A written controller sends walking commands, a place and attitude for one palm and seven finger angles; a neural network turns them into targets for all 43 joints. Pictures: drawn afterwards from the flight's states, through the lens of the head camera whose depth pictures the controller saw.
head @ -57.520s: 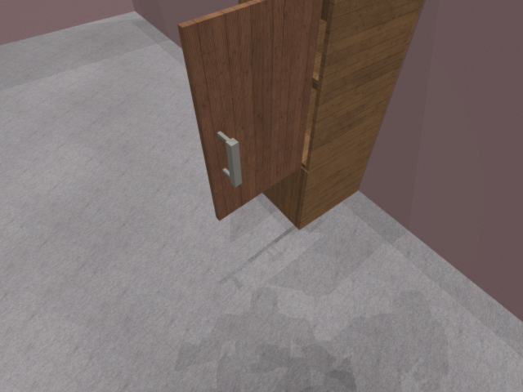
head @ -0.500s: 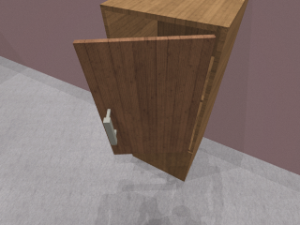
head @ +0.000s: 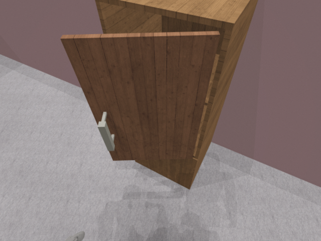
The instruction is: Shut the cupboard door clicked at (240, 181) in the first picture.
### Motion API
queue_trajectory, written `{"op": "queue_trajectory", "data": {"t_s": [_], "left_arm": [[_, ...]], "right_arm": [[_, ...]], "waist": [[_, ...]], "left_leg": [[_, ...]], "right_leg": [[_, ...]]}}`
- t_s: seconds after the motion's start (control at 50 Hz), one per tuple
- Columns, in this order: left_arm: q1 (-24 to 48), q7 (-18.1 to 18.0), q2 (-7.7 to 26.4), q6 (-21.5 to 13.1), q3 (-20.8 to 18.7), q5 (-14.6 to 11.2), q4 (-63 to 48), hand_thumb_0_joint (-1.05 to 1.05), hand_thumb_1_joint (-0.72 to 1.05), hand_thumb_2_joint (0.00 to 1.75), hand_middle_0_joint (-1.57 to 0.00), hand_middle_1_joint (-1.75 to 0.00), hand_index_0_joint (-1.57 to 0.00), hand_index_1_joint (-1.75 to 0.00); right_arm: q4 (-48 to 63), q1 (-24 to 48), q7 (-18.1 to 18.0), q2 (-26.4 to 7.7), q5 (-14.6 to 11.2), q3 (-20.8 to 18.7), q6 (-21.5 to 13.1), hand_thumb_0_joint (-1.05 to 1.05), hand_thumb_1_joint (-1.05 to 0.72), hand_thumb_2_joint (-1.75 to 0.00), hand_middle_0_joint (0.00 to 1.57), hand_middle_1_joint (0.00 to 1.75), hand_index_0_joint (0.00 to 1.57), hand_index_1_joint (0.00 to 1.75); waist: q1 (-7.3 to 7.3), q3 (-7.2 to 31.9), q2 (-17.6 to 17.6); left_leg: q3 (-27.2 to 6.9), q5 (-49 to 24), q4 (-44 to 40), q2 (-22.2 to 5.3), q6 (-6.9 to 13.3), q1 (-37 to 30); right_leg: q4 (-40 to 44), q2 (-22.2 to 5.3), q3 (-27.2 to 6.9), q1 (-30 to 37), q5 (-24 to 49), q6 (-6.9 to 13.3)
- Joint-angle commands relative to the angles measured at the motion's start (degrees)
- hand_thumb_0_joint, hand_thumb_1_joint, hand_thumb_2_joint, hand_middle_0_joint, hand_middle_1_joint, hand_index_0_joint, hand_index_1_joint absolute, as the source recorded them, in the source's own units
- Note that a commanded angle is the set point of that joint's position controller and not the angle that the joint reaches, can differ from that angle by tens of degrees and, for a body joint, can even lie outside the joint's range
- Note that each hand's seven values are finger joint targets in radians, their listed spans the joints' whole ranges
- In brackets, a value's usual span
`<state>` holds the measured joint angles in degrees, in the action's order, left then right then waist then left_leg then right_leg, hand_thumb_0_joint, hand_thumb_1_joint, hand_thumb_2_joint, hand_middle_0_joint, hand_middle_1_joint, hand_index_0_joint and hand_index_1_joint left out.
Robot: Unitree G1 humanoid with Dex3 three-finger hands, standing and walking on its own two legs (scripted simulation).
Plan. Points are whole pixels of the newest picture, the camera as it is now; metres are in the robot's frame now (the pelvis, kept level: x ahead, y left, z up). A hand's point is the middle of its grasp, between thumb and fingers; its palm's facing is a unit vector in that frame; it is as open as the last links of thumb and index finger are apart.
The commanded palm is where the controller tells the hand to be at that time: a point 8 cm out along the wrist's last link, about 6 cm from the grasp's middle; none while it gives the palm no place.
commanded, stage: raise the hand and make a fist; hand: left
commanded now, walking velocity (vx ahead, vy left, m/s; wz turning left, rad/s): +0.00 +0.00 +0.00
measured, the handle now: (108, 132) +0.46 +0.22 -0.07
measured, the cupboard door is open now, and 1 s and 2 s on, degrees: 30 30 30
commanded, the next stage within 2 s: bring the fist close to the handle in 1.84 s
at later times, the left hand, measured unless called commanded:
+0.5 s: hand out of the picture +0.13 +0.19 -0.07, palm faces +0.08 -1.00 -0.04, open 5.4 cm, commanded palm +0.11 +0.24 -0.07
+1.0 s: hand (82, 232) +0.15 +0.21 -0.07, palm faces +0.07 -1.00 -0.04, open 3.3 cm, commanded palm +0.12 +0.26 -0.07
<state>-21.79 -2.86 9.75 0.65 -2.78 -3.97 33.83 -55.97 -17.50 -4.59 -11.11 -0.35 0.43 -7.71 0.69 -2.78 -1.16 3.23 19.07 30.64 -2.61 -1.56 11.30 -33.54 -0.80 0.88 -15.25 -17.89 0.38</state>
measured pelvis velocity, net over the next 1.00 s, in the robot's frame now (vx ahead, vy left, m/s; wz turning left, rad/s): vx -0.06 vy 0.03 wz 0.05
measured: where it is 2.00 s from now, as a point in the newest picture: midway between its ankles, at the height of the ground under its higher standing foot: outside the picture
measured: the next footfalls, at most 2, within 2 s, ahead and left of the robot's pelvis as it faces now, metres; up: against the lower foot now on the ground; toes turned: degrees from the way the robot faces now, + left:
none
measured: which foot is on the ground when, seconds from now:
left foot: down 0.00-1.00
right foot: down 0.00-1.00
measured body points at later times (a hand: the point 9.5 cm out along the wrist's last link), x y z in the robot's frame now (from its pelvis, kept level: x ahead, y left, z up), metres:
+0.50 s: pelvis -0.08 +0.00 -0.13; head +0.00 +0.01 +0.32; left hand +0.12 +0.25 -0.06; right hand +0.17 -0.20 -0.18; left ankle -0.03 +0.14 -0.73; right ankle -0.01 -0.11 -0.73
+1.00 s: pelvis -0.06 +0.03 -0.12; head +0.03 +0.05 +0.32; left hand +0.14 +0.27 -0.07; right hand +0.15 -0.21 -0.18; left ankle -0.03 +0.14 -0.73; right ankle -0.01 -0.11 -0.73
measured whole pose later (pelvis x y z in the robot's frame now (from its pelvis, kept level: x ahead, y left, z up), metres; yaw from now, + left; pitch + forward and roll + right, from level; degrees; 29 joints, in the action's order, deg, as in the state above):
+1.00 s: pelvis -0.06 +0.03 -0.12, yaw +3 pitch +19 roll -3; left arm -25.4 10.5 11.9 -24.7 -5.8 -12.9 -5.6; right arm -27.9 -12.4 -3.1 -14.4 0.3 -1.0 -11.5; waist 0.5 9.3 -0.8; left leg -1.7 33.8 77.0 -1.2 0.5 61.9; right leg -73.4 -3.1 3.4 -61.2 -30.6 -1.2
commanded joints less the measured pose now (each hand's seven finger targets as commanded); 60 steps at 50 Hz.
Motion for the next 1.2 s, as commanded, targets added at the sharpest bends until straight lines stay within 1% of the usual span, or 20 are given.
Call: {"op": "queue_trajectory", "data": {"t_s": [0.0,0.02,0.04,0.08,0.14,0.16,0.22,0.28,0.36,0.42,0.48,0.56,0.6,0.66,0.74,0.8,0.92,0.98,1.08,1.18], "left_arm": [[3.42,-1.91,0.47,-10.68,-1.84,-4.84,-27.99,0.00,0.90,0.90,-0.27,-0.38,-0.27,-0.38],[-1.13,-0.14,1.87,-14.36,-4.63,-5.23,-23.75,0.00,0.90,0.90,-0.29,-0.40,-0.29,-0.40],[-5.29,2.36,-0.12,-18.90,-5.34,-6.19,-19.48,0.00,0.90,0.90,-0.31,-0.42,-0.31,-0.42],[-11.85,8.97,-0.41,-29.03,-8.52,-8.36,-16.02,0.00,0.90,0.90,-0.35,-0.46,-0.35,-0.46],[-8.32,19.94,3.23,-43.87,-10.24,-10.31,-19.17,0.00,0.90,0.90,-0.40,-0.52,-0.40,-0.52],[-8.51,21.73,5.63,-44.31,-12.60,-10.97,-18.99,0.00,0.90,0.90,-0.42,-0.54,-0.42,-0.54],[-0.68,23.61,7.56,-38.16,-11.06,-13.55,-29.53,0.00,0.90,0.90,-0.47,-0.60,-0.47,-0.60],[8.17,20.31,8.25,-35.32,-9.38,-14.09,-42.64,0.00,0.90,0.90,-0.53,-0.66,-0.53,-0.66],[13.52,16.38,9.18,-36.40,-6.04,-11.33,-56.24,0.00,0.90,0.90,-0.60,-0.74,-0.60,-0.74],[8.42,16.73,6.92,-32.58,-3.33,-10.42,-50.64,0.00,0.90,0.90,-0.66,-0.80,-0.66,-0.80],[4.62,17.13,7.22,-26.55,-4.44,-10.25,-46.45,0.00,0.90,0.90,-0.71,-0.86,-0.71,-0.86],[0.19,15.08,8.87,-21.58,-8.64,-10.86,-47.24,0.00,0.90,0.90,-0.79,-0.94,-0.79,-0.94],[-1.16,13.42,8.26,-22.29,-9.07,-11.00,-50.27,0.00,0.90,0.90,-0.82,-0.98,-0.82,-0.98],[-1.73,11.61,7.38,-24.91,-8.65,-10.68,-49.75,0.00,0.90,0.90,-0.88,-1.04,-0.88,-1.04],[-1.36,11.72,5.68,-28.30,-5.16,-9.67,-49.27,0.00,0.90,0.90,-0.95,-1.12,-0.95,-1.12],[-1.89,12.75,6.64,-29.28,-5.49,-9.67,-49.30,0.00,0.90,0.90,-1.01,-1.18,-1.01,-1.18],[-3.44,13.29,7.30,-29.75,-6.70,-10.32,-53.08,0.00,0.90,0.90,-1.12,-1.30,-1.12,-1.30],[-3.66,13.32,7.04,-29.00,-6.62,-10.14,-52.11,0.00,0.90,0.90,-1.17,-1.36,-1.17,-1.36],[-2.63,14.54,7.47,-27.71,-7.24,-10.46,-50.56,0.00,0.90,0.90,-1.26,-1.46,-1.26,-1.46],[-1.22,15.56,8.81,-27.55,-8.41,-10.94,-51.31,0.00,0.90,0.90,-1.30,-1.50,-1.30,-1.50]], "right_arm": [[15.21,4.40,-0.04,-9.19,-0.99,-4.95,-13.41,0.00,-0.90,-0.90,0.20,0.30,0.20,0.30],[16.58,5.17,0.56,-9.44,0.03,-5.47,-13.58,0.00,-0.90,-0.90,0.20,0.30,0.20,0.30],[18.24,6.63,1.21,-8.88,0.61,-5.59,-13.81,0.00,-0.90,-0.90,0.20,0.30,0.20,0.30],[21.07,7.50,3.02,-7.93,0.96,-6.28,-14.19,0.00,-0.90,-0.90,0.20,0.30,0.20,0.30],[25.53,9.78,4.73,-8.33,1.14,-6.87,-14.12,0.00,-0.90,-0.90,0.20,0.30,0.20,0.30],[27.15,9.23,4.90,-8.39,0.80,-7.22,-13.37,0.00,-0.90,-0.90,0.20,0.30,0.20,0.30],[35.33,12.03,3.74,-9.54,-0.65,-6.73,-11.74,0.00,-0.90,-0.90,0.20,0.30,0.20,0.30],[37.61,10.13,2.03,-9.47,-0.83,-5.78,-10.92,0.00,-0.90,-0.90,0.20,0.30,0.20,0.30],[36.93,7.74,0.14,-9.77,-0.13,-4.28,-11.27,0.00,-0.90,-0.90,0.20,0.30,0.20,0.30],[35.30,6.85,-0.15,-9.93,-0.20,-3.67,-11.13,0.00,-0.90,-0.90,0.20,0.30,0.20,0.30],[35.42,7.24,-0.26,-10.02,-0.62,-3.36,-10.44,0.00,-0.90,-0.90,0.20,0.30,0.20,0.30],[36.38,8.99,0.06,-8.91,-0.84,-3.14,-9.13,0.00,-0.90,-0.90,0.20,0.30,0.20,0.30],[36.53,8.66,0.54,-8.47,-0.35,-3.30,-8.90,0.00,-0.90,-0.90,0.20,0.30,0.20,0.30],[36.03,8.77,0.88,-8.30,0.31,-3.19,-8.56,0.00,-0.90,-0.90,0.20,0.30,0.20,0.30],[35.71,7.38,1.32,-9.18,0.60,-3.33,-8.60,0.00,-0.90,-0.90,0.20,0.30,0.20,0.30],[36.03,6.81,1.11,-9.74,0.58,-3.63,-8.30,0.00,-0.90,-0.90,0.20,0.30,0.20,0.30],[36.93,6.08,1.20,-9.71,0.52,-4.09,-7.00,0.00,-0.90,-0.90,0.20,0.30,0.20,0.30],[37.30,5.94,1.31,-9.60,0.56,-4.03,-5.92,0.00,-0.90,-0.90,0.20,0.30,0.20,0.30],[38.00,5.51,1.21,-9.80,0.49,-3.91,-4.60,0.00,-0.90,-0.90,0.20,0.30,0.20,0.30],[38.31,5.30,1.08,-9.69,0.58,-3.56,-4.29,0.00,-0.90,-0.90,0.20,0.30,0.20,0.30]], "waist": [[-3.68,2.99,2.78],[-2.55,3.00,10.12],[-1.09,2.84,16.57],[2.65,8.15,16.19],[3.61,15.29,9.54],[4.50,17.03,5.47],[3.57,20.16,2.89],[0.52,20.58,2.93],[-2.26,24.02,-1.13],[-2.94,22.18,-1.69],[-1.73,23.23,0.01],[1.61,25.94,0.15],[2.06,28.00,-0.25],[1.50,25.96,1.67],[-0.36,23.07,0.37],[-0.32,24.09,0.33],[0.48,27.59,-2.62],[0.17,26.27,-3.27],[-0.62,25.79,-1.18],[-0.48,27.23,-2.42]], "left_leg": [[-3.46,-23.08,5.11,1.91,1.63,7.12],[-3.62,-16.21,8.17,2.67,1.76,13.28],[-3.71,-10.87,11.16,3.24,1.53,19.63],[-2.82,-7.81,17.32,4.59,0.28,27.36],[-1.79,-3.28,28.19,5.32,0.06,38.10],[-1.10,-2.44,30.25,5.43,0.55,39.93],[0.08,5.67,32.91,5.89,2.07,43.63],[-1.57,11.63,35.31,4.34,2.94,45.32],[-4.04,10.86,36.10,3.12,3.62,42.47],[-5.39,11.61,35.60,3.15,3.22,43.81],[-6.12,12.51,34.19,3.30,2.94,44.91],[-6.30,9.66,31.47,3.43,2.68,43.60],[-6.51,6.45,30.57,3.26,2.39,41.44],[-6.85,5.00,30.78,3.13,2.33,42.17],[-7.26,8.27,30.47,3.00,1.94,42.35],[-7.16,7.27,30.95,3.07,2.05,42.39],[-6.91,0.47,31.54,2.99,1.65,38.93],[-6.89,-0.25,31.73,2.97,1.54,39.03],[-6.40,0.49,32.81,3.11,1.84,40.44],[-6.08,-0.82,33.65,3.18,1.97,40.15]], "right_leg": [[-0.99,-0.31,4.73,-10.32,16.69,-0.54],[-3.42,-0.73,4.76,-13.35,14.79,-0.79],[-6.15,-0.70,4.30,-16.53,10.38,-1.15],[-13.45,-1.37,1.95,-17.79,9.64,-0.44],[-22.68,-2.10,-3.30,-22.64,6.59,0.47],[-23.45,-2.68,-5.67,-22.48,4.38,1.05],[-20.48,-2.41,-8.70,-25.96,-15.03,0.97],[-19.26,-1.39,-9.05,-31.10,-27.60,0.52],[-24.19,0.46,-4.50,-35.61,-21.30,1.07],[-26.01,0.95,-1.64,-37.75,-18.37,0.88],[-26.43,0.86,-0.11,-37.12,-18.57,0.65],[-26.86,0.97,1.18,-33.13,-15.77,0.99],[-28.10,0.85,2.64,-32.32,-11.63,1.01],[-29.22,1.26,3.61,-33.59,-10.16,1.19],[-29.91,0.97,4.12,-37.46,-11.72,1.22],[-30.22,0.94,3.78,-36.98,-10.74,1.41],[-31.83,1.30,4.24,-35.77,-4.75,1.60],[-31.87,1.48,4.43,-36.09,-3.92,1.58],[-31.12,1.63,3.95,-35.05,-3.32,1.39],[-31.23,1.65,3.51,-34.36,-1.74,1.45]]}}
